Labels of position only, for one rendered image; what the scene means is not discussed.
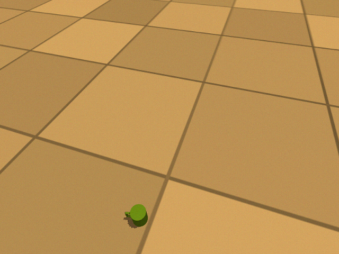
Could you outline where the mug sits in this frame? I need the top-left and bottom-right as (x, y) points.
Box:
(125, 204), (148, 226)

